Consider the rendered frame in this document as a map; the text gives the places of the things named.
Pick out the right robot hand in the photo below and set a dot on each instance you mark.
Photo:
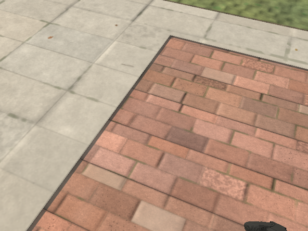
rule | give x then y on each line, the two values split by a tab
263	226

